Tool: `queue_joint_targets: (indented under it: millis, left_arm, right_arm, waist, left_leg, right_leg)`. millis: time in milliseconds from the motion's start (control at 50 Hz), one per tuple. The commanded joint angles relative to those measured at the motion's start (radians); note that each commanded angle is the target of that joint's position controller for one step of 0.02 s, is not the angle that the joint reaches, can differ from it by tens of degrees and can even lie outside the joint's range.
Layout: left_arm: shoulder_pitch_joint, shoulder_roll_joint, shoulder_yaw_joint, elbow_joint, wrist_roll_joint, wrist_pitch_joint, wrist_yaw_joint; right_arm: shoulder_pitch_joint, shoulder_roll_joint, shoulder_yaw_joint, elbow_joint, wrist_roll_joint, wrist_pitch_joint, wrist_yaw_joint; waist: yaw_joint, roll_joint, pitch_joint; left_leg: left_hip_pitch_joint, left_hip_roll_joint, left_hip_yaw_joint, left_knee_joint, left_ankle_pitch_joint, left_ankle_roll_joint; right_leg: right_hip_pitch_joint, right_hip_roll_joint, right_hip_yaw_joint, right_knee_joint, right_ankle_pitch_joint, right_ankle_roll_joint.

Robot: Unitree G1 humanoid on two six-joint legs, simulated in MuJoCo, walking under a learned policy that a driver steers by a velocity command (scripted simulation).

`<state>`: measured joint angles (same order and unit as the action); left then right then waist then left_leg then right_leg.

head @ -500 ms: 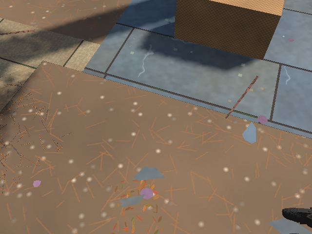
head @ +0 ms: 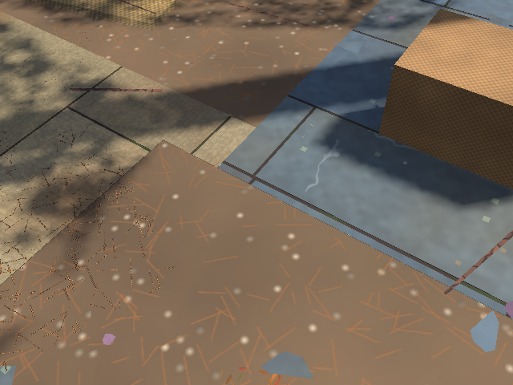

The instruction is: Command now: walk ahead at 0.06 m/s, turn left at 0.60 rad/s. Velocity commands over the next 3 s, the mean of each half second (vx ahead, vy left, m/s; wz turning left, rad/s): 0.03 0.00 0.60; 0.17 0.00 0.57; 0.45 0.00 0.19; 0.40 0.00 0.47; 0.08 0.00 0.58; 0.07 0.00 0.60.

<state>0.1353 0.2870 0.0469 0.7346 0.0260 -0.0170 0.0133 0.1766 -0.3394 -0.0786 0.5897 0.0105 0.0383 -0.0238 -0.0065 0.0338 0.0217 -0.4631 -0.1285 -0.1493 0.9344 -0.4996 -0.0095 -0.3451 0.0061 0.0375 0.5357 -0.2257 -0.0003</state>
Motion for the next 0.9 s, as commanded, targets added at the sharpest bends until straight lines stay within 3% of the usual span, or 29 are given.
queue_joint_targets:
  millis: [20,80,140,240,280,300,320,340,360,380,400,420,440,500,560,660,700,740,760,780,800,820,840,880,900]
  left_arm:
    - [-0.035,0.129,0.038,-0.079,-0.015,-0.003,0.014]
    - [-0.01,0.142,0.042,-0.069,-0.011,0.01,0.026]
    - [0.013,0.17,0.056,-0.059,-0.013,0.022,0.029]
    - [-0.003,0.211,0.075,-0.053,-0.035,0.025,0.01]
    - [-0.013,0.22,0.079,-0.047,-0.051,0.023,0.006]
    - [-0.019,0.212,0.078,-0.043,-0.061,0.022,0.005]
    - [0.028,0.178,0.07,-0.022,-0.058,0.018,0.002]
    - [0.053,0.12,0.053,-0.031,-0.018,0.016,-0.003]
    - [-0.02,0.094,0.038,-0.098,0.007,0.012,0.005]
    - [-0.073,0.146,0.054,-0.101,-0.009,0.012,0.011]
    - [-0.068,0.158,0.06,-0.098,-0.026,0.014,0.011]
    - [-0.043,0.158,0.065,-0.076,-0.024,0.015,0.016]
    - [-0.04,0.168,0.069,-0.072,-0.016,0.017,0.022]
    - [-0.01,0.136,0.063,-0.064,-0.019,0.017,0.015]
    - [-0.045,0.106,0.05,-0.078,-0.022,0.017,0.012]
    - [-0.062,0.112,0.05,-0.096,-0.03,0.008,-0.003]
    - [-0.046,0.118,0.053,-0.1,-0.038,0.0,-0.012]
    - [0.007,0.107,0.059,-0.09,-0.045,-0.013,-0.019]
    - [0.051,0.122,0.067,-0.08,-0.041,-0.019,-0.015]
    - [0.14,0.174,0.077,-0.073,-0.024,-0.021,-0.008]
    - [0.189,0.256,0.094,-0.053,0.008,-0.03,-0.018]
    - [0.119,0.221,0.086,-0.073,0.004,-0.046,-0.017]
    - [0.071,0.168,0.072,-0.083,-0.014,-0.051,-0.007]
    - [0.059,0.133,0.059,-0.089,-0.03,-0.049,0.011]
    - [0.093,0.127,0.054,-0.08,-0.026,-0.052,0.015]
  right_arm:
    - [0.056,-0.147,-0.054,-0.043,0.005,0.006,-0.007]
    - [0.007,-0.075,-0.032,-0.067,0.014,0.013,0.001]
    - [-0.043,-0.049,-0.02,-0.093,0.011,0.011,0.011]
    - [-0.044,-0.063,-0.024,-0.101,0.01,0.02,0.032]
    - [-0.017,-0.067,-0.032,-0.095,0.011,0.025,0.041]
    - [0.019,-0.068,-0.038,-0.08,0.009,0.025,0.043]
    - [0.058,-0.094,-0.051,-0.067,0.008,0.023,0.035]
    - [0.099,-0.191,-0.078,-0.072,0.008,0.019,0.019]
    - [0.098,-0.267,-0.084,-0.095,-0.024,0.005,0.019]
    - [0.117,-0.208,-0.071,-0.086,-0.036,-0.019,0.027]
    - [0.075,-0.178,-0.057,-0.072,-0.029,-0.034,0.024]
    - [0.023,-0.156,-0.053,-0.071,-0.013,-0.038,0.018]
    - [-0.016,-0.137,-0.045,-0.074,0.002,-0.034,0.013]
    - [-0.034,-0.131,-0.036,-0.074,-0.007,-0.023,-0.002]
    - [-0.022,-0.142,-0.041,-0.064,-0.002,-0.018,-0.009]
    - [-0.034,-0.159,-0.048,-0.063,-0.002,-0.006,-0.002]
    - [-0.034,-0.151,-0.045,-0.062,0.008,-0.003,0.003]
    - [-0.057,-0.136,-0.037,-0.062,0.016,-0.001,0.002]
    - [-0.048,-0.106,-0.027,-0.06,0.015,-0.005,0.0]
    - [-0.016,-0.032,-0.005,-0.057,0.004,-0.009,0.0]
    - [-0.038,-0.06,-0.015,-0.103,0.018,-0.024,-0.001]
    - [-0.052,-0.125,-0.033,-0.1,0.009,-0.036,-0.003]
    - [-0.039,-0.153,-0.044,-0.079,0.007,-0.037,0.001]
    - [-0.019,-0.126,-0.044,-0.056,0.002,-0.035,0.008]
    - [-0.034,-0.092,-0.035,-0.056,0.003,-0.042,0.015]
  waist:
    - [-0.006,-0.158,-0.064]
    - [0.019,-0.187,-0.057]
    - [0.048,-0.211,-0.094]
    - [0.048,-0.233,-0.101]
    - [0.024,-0.224,-0.096]
    - [0.001,-0.208,-0.1]
    - [-0.008,-0.144,-0.113]
    - [-0.002,0.097,-0.131]
    - [-0.017,0.286,-0.131]
    - [-0.071,0.169,-0.174]
    - [-0.036,0.145,-0.137]
    - [-0.009,0.099,-0.117]
    - [0.003,0.094,-0.104]
    - [0.025,0.098,-0.136]
    - [0.007,0.103,-0.126]
    - [-0.009,0.129,-0.111]
    - [-0.008,0.13,-0.122]
    - [0.037,0.123,-0.095]
    - [0.057,0.086,-0.091]
    - [0.067,-0.081,-0.139]
    - [0.06,-0.271,-0.048]
    - [0.037,-0.227,0.023]
    - [0.022,-0.208,0.053]
    - [0.027,-0.181,0.047]
    - [0.044,-0.165,0.046]
  left_leg:
    - [-0.202,0.093,0.018,0.262,0.017,-0.053]
    - [-0.177,0.109,0.093,0.188,0.086,-0.081]
    - [-0.126,0.143,0.121,0.039,0.098,-0.087]
    - [0.043,0.149,0.184,-0.195,0.139,-0.049]
    - [0.116,0.138,0.204,-0.337,0.209,-0.012]
    - [0.195,0.119,0.221,-0.446,0.292,0.016]
    - [0.321,0.114,0.187,-0.531,0.399,0.052]
    - [0.501,0.301,-0.08,-0.573,0.709,0.125]
    - [0.507,0.518,-0.398,-0.57,0.865,0.344]
    - [0.477,0.507,-0.367,-0.584,0.837,0.388]
    - [0.445,0.446,-0.267,-0.579,0.795,0.335]
    - [0.419,0.385,-0.201,-0.573,0.729,0.275]
    - [0.396,0.36,-0.178,-0.569,0.729,0.246]
    - [0.342,0.317,-0.144,-0.566,0.779,0.244]
    - [0.344,0.302,-0.176,-0.556,0.689,0.241]
    - [0.286,0.296,-0.287,-0.537,0.586,0.241]
    - [0.266,0.276,-0.339,-0.552,0.352,0.233]
    - [0.167,0.223,-0.356,-0.547,0.077,0.199]
    - [0.072,0.177,-0.324,-0.493,-0.036,0.158]
    - [-0.07,0.083,-0.192,-0.23,-0.169,0.092]
    - [-0.293,-0.007,-0.051,-0.032,-0.135,0.06]
    - [-0.337,0.092,-0.06,0.094,-0.045,0.04]
    - [-0.352,0.113,-0.037,0.136,0.035,0.024]
    - [-0.367,0.138,-0.001,0.192,0.14,-0.013]
    - [-0.354,0.146,0.013,0.21,0.192,-0.02]
  right_leg:
    - [0.23,-0.293,0.268,-0.196,0.261,-0.192]
    - [0.237,-0.248,0.126,-0.212,0.378,-0.197]
    - [0.293,-0.275,0.074,-0.204,0.427,-0.213]
    - [0.256,-0.311,0.011,-0.189,0.402,-0.202]
    - [0.247,-0.317,-0.008,-0.144,0.365,-0.172]
    - [0.218,-0.302,-0.036,-0.094,0.324,-0.138]
    - [0.142,-0.266,-0.088,0.0,0.233,-0.078]
    - [-0.073,-0.167,-0.184,0.261,-0.059,0.018]
    - [-0.325,-0.021,-0.132,0.483,-0.456,0.078]
    - [-0.33,-0.035,0.0,0.631,-0.456,0.079]
    - [-0.335,-0.052,0.023,0.658,-0.374,0.067]
    - [-0.332,-0.064,0.029,0.629,-0.294,0.064]
    - [-0.326,-0.066,0.033,0.596,-0.238,0.068]
    - [-0.232,-0.024,0.015,0.557,-0.148,0.09]
    - [-0.202,-0.006,0.025,0.387,-0.125,0.097]
    - [-0.089,0.029,0.041,0.204,-0.145,0.081]
    - [-0.031,0.037,0.034,0.115,-0.138,0.06]
    - [0.116,0.04,0.009,-0.068,-0.042,0.026]
    - [0.239,-0.01,0.038,-0.137,-0.026,-0.004]
    - [0.393,-0.216,0.243,-0.2,-0.166,-0.075]
    - [0.344,-0.384,0.58,-0.333,-0.397,-0.207]
    - [0.284,-0.407,0.599,-0.354,-0.484,-0.242]
    - [0.273,-0.355,0.497,-0.355,-0.464,-0.209]
    - [0.303,-0.29,0.346,-0.357,-0.344,-0.157]
    - [0.292,-0.271,0.288,-0.369,-0.274,-0.153]
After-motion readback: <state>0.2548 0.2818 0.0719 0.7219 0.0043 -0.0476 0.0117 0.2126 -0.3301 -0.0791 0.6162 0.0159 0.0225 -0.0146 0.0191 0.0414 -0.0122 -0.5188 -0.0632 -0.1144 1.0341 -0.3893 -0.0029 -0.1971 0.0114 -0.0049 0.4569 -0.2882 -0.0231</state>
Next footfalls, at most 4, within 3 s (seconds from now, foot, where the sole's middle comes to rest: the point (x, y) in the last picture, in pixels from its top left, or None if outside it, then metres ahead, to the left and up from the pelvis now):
0.34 left None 0.05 0.15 -0.77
0.76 right None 0.14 -0.06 -0.77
1.22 left None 0.17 0.31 -0.77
1.70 right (149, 352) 0.56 0.34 -0.77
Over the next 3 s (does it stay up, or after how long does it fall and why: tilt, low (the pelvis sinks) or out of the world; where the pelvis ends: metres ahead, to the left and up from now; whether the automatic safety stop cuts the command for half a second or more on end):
stays up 0.50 0.48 0.01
